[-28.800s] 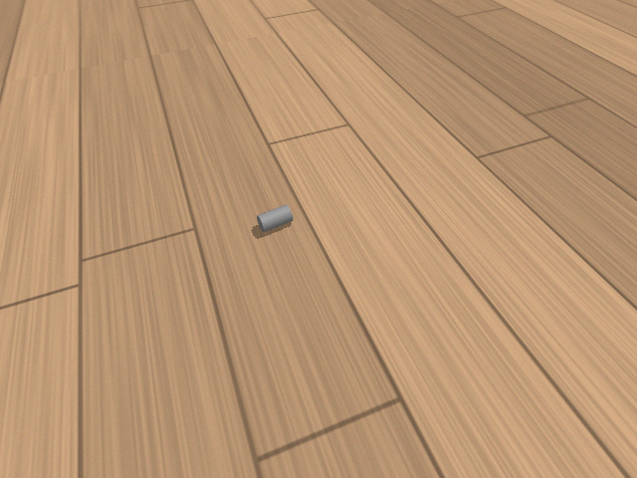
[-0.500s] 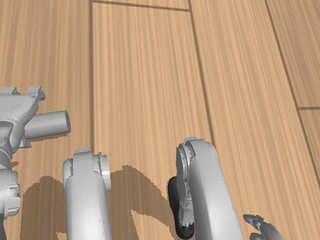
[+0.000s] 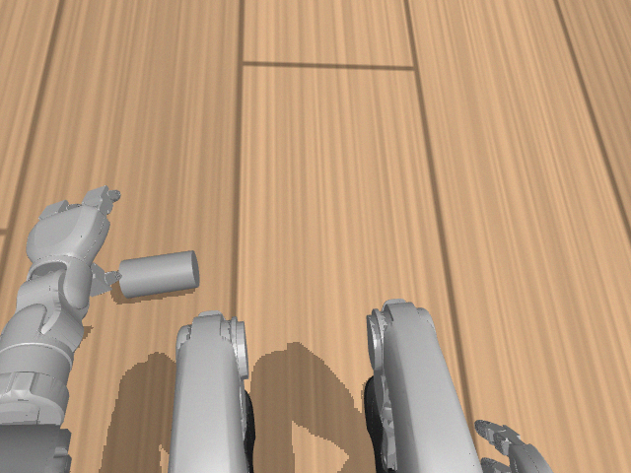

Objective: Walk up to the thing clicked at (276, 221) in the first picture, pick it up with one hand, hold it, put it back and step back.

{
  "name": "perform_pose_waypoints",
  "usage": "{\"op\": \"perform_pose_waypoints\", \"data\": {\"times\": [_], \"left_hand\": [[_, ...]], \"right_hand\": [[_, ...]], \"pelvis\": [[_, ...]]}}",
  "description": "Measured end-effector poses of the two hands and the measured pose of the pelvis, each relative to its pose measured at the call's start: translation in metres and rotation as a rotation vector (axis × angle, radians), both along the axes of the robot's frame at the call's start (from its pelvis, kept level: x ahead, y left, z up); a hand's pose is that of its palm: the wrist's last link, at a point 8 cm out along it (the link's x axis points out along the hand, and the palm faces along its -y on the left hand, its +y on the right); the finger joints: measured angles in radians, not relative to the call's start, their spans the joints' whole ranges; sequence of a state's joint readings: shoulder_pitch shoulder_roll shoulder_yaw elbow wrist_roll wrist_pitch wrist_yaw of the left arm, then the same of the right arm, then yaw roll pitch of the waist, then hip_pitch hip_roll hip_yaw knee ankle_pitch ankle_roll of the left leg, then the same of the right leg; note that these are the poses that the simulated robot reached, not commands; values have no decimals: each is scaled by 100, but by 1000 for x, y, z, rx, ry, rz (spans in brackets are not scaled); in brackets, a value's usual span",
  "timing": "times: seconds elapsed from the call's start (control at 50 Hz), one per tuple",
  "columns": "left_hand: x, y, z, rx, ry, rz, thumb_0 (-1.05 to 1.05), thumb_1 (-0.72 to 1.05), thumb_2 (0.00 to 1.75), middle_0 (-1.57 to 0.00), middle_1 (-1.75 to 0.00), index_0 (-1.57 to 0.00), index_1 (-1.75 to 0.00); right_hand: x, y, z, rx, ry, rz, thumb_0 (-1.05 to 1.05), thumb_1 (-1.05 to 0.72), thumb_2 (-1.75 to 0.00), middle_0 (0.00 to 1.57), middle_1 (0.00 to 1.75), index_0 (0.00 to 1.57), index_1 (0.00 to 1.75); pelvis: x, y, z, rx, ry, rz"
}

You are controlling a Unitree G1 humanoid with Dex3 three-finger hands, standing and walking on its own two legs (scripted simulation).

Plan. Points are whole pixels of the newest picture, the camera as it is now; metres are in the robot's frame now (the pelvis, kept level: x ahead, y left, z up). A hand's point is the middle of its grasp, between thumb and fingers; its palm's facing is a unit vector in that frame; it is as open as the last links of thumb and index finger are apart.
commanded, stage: home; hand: left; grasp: from above
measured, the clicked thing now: (161, 274) +0.44 +0.29 -0.38
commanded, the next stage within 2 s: none
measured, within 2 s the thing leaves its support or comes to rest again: neither
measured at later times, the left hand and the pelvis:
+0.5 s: hand (54, 376) +0.24 +0.21 +0.10, palm faces -0.06 -0.89 -0.45, open 7.4 cm; pelvis +0.02 -0.01 +0.18, yaw +5 degrees
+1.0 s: hand out of the picture +0.22 +0.19 +0.26, palm faces +0.16 -0.96 -0.21, open 7.4 cm; pelvis +0.08 -0.01 +0.30, yaw +6 degrees
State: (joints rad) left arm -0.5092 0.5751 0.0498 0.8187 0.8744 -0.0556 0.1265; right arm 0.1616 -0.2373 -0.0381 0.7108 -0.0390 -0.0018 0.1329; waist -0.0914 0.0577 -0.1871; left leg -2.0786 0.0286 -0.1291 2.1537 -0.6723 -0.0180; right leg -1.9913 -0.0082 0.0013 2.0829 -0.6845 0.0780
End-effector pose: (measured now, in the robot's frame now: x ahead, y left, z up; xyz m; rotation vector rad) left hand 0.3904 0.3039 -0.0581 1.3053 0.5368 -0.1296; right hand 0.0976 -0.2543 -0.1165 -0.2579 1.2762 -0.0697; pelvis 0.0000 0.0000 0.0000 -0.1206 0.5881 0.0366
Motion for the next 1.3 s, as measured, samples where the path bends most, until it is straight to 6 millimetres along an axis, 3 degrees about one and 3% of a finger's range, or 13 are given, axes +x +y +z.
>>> {"op": "perform_pose_waypoints", "data": {"times": [0.18, 0.28, 0.36, 0.46, 0.56, 0.72, 0.84, 0.94, 1.04, 1.16, 1.3], "left_hand": [[-77, -19, 66, -293, 11, 147, 0, 67, 86, -21, -32, -21, -33], [-109, -28, 104, -416, -14, 270, 1, 81, 89, -22, -31, -21, -31], [-130, -35, 137, -512, -13, 368, 1, 86, 89, -22, -30, -21, -31], [-152, -45, 178, -635, 5, 495, 1, 88, 90, -21, -30, -21, -30], [-167, -53, 217, -738, 28, 610, 1, 89, 90, -21, -30, -21, -30], [-179, -62, 284, -865, 28, 741, 1, 90, 90, -21, -30, -20, -30], [-184, -66, 326, -932, 3, 769, 1, 90, 90, -21, -30, -20, -30], [-189, -67, 342, -946, -2, 770, 1, 90, 90, -21, -30, -20, -30], [-195, -67, 341, -950, 13, 783, 1, 90, 90, -20, -30, -20, -30], [-198, -68, 338, -954, 20, 794, 1, 91, 90, -20, -30, -20, -30], [-196, -70, 338, -952, 15, 792, 1, 91, 90, -20, -30, -20, -30]], "right_hand": [[90, -12, 83, -61, -245, 99, 1, -91, -90, 21, 30, 20, 30], [130, -2, 129, -57, -392, 128, 1, -91, -90, 20, 30, 20, 30], [148, 12, 165, -31, -479, 129, 1, -91, -90, 20, 30, 20, 30], [152, 27, 207, 1, -538, 114, 1, -91, -90, 21, 30, 20, 30], [143, 34, 244, 6, -550, 81, 1, -91, -90, 21, 30, 20, 30], [122, 28, 300, -44, -555, 4, 1, -91, -90, 21, 30, 20, 30], [122, 21, 335, -80, -613, -24, 2, -91, -90, 21, 30, 20, 30], [136, 19, 353, -86, -680, -15, 2, -91, -90, 21, 30, 20, 30], [153, 22, 364, -79, -735, 17, 2, -91, -90, 21, 30, 20, 30], [166, 26, 368, -68, -760, 54, 2, -90, -90, 21, 30, 20, 30], [167, 29, 363, -57, -741, 67, 2, -90, -90, 21, 30, 20, 30]], "pelvis": [[1, -7, 64, 26, -48, 20], [2, -10, 96, 38, -85, 32], [6, -12, 125, 46, -119, 40], [16, -12, 162, 56, -167, 49], [30, -11, 200, 63, -216, 58], [55, -8, 256, 73, -303, 70], [69, -6, 284, 80, -358, 76], [75, -5, 294, 87, -386, 80], [76, -6, 298, 94, -403, 84], [77, -8, 298, 98, -411, 88], [78, -9, 299, 100, -412, 90]]}}
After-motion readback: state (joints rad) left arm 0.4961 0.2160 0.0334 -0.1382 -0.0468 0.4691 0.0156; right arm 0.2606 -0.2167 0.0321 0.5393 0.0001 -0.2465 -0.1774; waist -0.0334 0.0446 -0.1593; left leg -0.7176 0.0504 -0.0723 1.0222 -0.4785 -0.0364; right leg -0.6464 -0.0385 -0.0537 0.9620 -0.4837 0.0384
